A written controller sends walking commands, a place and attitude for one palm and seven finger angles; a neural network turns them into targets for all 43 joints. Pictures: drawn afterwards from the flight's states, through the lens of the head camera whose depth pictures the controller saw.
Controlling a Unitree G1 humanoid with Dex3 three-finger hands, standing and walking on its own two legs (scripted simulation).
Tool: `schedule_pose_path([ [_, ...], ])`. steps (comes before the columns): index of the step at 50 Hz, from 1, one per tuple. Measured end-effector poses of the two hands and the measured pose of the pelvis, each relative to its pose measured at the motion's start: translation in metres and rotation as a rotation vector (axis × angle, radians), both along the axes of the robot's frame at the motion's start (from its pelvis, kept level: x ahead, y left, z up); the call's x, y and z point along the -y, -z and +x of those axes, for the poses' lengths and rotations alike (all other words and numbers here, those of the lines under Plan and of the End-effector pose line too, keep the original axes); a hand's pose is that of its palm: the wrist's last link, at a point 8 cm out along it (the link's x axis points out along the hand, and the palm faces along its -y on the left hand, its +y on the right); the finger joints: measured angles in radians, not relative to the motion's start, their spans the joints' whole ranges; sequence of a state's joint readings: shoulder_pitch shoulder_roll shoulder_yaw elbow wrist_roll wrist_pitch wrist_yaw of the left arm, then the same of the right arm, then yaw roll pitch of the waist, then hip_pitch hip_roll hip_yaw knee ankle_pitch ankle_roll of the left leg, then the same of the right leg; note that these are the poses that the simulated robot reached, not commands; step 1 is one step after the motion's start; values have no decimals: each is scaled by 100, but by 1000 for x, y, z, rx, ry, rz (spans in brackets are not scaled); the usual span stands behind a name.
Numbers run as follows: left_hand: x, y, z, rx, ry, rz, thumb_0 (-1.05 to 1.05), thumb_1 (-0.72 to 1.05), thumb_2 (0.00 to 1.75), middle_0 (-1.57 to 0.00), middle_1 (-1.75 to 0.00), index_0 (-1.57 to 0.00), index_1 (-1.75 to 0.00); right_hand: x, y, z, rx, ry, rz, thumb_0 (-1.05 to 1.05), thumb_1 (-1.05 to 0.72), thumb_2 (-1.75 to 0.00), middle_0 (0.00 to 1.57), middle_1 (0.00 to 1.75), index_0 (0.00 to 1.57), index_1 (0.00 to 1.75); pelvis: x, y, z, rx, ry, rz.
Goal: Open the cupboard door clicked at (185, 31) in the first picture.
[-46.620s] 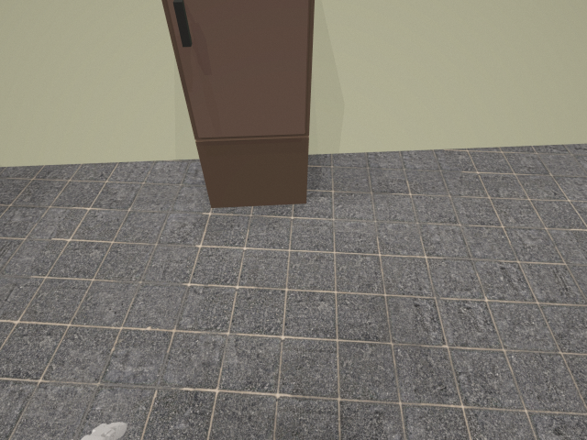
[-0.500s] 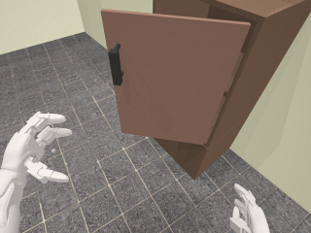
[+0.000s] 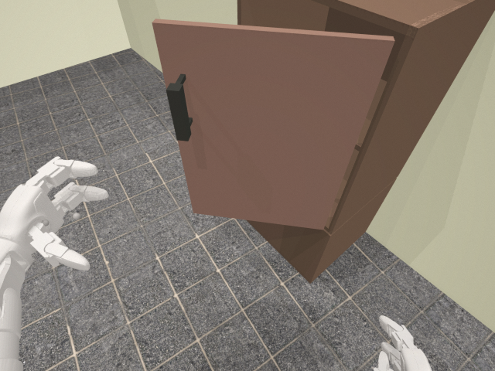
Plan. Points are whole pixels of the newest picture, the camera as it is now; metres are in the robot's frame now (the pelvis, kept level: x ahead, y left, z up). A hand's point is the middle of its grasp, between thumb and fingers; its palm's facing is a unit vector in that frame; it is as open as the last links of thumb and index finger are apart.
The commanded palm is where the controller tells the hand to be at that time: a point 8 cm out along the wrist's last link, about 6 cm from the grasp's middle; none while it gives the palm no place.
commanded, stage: raise the hand with hooked fingers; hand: left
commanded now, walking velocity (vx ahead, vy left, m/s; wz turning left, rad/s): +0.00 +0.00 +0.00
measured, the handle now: (182, 107) +0.59 +0.19 +0.10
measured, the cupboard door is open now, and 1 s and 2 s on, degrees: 41 41 41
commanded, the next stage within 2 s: move the hooked fingers beside the handle in 0.32 s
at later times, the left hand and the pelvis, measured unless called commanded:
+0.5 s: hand (94, 220) +0.29 +0.25 +0.12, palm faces -0.01 -1.00 -0.02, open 14.0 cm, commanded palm +0.28 +0.30 +0.12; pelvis +0.00 -0.03 +0.00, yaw +0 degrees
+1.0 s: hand (112, 175) +0.38 +0.26 +0.11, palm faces -0.05 -1.00 +0.01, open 14.0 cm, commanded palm +0.36 +0.30 +0.12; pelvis -0.01 -0.02 -0.01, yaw -1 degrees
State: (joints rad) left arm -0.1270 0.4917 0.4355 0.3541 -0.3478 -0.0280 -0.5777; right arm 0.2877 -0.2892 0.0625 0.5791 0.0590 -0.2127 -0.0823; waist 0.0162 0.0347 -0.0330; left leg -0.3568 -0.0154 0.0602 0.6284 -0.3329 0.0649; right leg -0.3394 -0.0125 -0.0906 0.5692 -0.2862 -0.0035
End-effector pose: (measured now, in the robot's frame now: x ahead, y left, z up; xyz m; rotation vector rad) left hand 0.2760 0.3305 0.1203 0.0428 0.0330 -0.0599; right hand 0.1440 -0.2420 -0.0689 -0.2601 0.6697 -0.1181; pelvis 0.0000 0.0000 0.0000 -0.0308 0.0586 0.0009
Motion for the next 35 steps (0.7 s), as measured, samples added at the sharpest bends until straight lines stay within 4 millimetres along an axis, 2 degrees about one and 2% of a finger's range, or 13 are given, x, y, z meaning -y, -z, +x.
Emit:
schedule_pose_path([
  [11, 14, 2, -8, 29, -52, -8, -1, -50, 30, -31, -120, -30, -120, 13, -3, 5, 13, 0, -2, 1, -90, -90, 21, 30, 20, 30, 14, -1, 0, 10, -1, 7],
  [19, 26, -4, -8, 35, -33, -6, -1, -50, 30, -31, -120, -30, -120, 19, -2, 12, 39, 4, 19, 1, -90, -90, 21, 30, 20, 30, 24, -1, 0, 13, -1, 13],
  [24, 28, 1, -8, 18, -43, -21, -1, -50, 30, -31, -120, -30, -120, 26, 0, 12, 40, 9, 21, 1, -90, -90, 21, 30, 20, 30, 30, 0, -2, 9, 0, 16],
  [30, 19, 8, 7, -6, -78, -31, -1, -50, 30, -31, -120, -30, -120, 38, 7, 1, -12, 22, -9, 1, -90, -90, 21, 30, 20, 30, 36, 3, -7, -5, -6, 15],
  [35, 20, -2, 30, 38, -50, -29, -1, -50, 30, -30, -120, -30, -120, 49, 13, -16, -67, 55, -34, 1, -90, -90, 21, 30, 20, 30, 37, 4, -9, -23, -3, 13],
])
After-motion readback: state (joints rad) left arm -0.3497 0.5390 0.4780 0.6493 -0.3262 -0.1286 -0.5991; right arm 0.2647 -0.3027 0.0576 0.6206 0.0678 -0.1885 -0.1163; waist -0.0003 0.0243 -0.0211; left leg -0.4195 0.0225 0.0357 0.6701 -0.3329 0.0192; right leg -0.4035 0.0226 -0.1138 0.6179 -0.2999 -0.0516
